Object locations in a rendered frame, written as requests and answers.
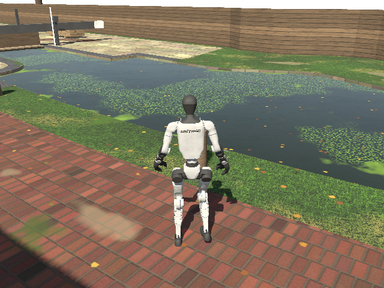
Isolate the left robot upper arm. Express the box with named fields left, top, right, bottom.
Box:
left=161, top=121, right=178, bottom=154

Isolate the robot left hand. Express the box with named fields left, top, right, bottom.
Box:
left=154, top=161, right=167, bottom=172

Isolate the robot left shin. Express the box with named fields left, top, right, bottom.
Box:
left=174, top=199, right=182, bottom=238

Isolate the left robot forearm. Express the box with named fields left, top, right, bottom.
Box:
left=155, top=145, right=167, bottom=164

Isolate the right robot forearm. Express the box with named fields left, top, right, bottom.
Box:
left=215, top=143, right=227, bottom=165

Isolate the robot right shin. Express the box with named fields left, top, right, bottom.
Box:
left=199, top=192, right=209, bottom=233

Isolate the robot right hand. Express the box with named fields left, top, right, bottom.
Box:
left=216, top=161, right=230, bottom=175

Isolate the right robot upper arm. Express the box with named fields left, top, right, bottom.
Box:
left=203, top=120, right=221, bottom=152

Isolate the robot shin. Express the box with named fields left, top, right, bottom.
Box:
left=199, top=192, right=209, bottom=233
left=174, top=199, right=182, bottom=238

